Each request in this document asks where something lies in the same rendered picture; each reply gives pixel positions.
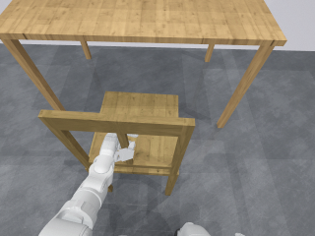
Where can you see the left robot forearm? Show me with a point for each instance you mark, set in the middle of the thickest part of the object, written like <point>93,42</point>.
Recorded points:
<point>89,197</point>

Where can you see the left robot upper arm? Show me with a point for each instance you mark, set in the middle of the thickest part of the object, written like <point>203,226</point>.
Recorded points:
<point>63,227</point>

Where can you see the right robot thigh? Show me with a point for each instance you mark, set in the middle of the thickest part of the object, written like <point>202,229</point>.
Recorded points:
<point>192,230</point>

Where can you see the chair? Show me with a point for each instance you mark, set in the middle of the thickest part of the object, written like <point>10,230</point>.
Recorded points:
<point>163,136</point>

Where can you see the table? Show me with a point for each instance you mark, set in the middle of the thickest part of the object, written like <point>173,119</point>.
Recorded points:
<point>213,22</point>

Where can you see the left robot hand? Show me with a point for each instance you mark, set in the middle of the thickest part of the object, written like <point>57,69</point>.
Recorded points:
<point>111,146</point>

